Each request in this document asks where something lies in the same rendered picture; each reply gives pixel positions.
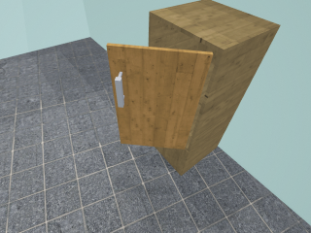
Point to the handle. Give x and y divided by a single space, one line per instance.
119 90

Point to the cupboard door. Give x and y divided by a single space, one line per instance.
162 88

